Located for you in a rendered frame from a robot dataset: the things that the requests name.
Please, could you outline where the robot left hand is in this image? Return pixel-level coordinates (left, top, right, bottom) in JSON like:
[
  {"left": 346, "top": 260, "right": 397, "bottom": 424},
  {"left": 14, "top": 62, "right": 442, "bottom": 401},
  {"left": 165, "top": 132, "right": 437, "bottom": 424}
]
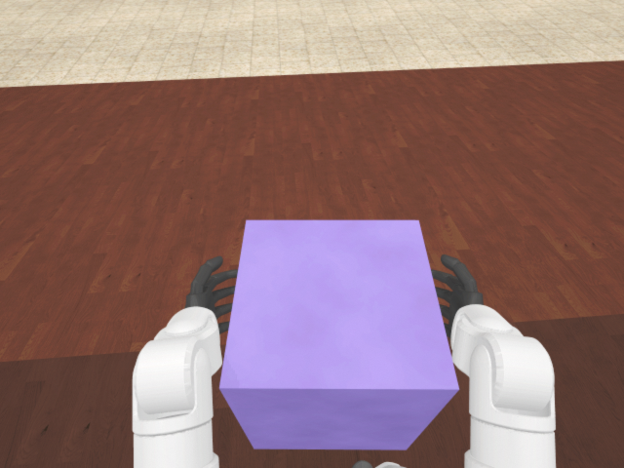
[{"left": 184, "top": 256, "right": 238, "bottom": 334}]

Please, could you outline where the carton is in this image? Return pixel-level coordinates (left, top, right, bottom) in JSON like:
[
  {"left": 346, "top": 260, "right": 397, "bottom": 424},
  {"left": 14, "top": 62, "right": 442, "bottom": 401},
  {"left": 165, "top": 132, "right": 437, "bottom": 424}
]
[{"left": 219, "top": 220, "right": 459, "bottom": 450}]

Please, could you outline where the robot right forearm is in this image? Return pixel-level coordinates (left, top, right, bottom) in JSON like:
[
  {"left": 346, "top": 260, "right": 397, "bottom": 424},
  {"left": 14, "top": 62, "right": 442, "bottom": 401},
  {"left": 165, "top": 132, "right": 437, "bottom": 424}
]
[{"left": 450, "top": 304, "right": 556, "bottom": 468}]

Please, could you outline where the robot left forearm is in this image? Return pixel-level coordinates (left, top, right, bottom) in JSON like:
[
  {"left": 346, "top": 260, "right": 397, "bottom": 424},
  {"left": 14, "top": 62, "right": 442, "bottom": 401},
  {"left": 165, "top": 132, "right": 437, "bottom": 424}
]
[{"left": 133, "top": 307, "right": 222, "bottom": 468}]

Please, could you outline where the robot right hand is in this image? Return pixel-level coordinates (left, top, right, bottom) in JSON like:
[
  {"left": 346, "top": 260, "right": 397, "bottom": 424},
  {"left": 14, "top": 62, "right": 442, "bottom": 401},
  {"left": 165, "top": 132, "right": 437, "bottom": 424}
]
[{"left": 431, "top": 254, "right": 484, "bottom": 338}]

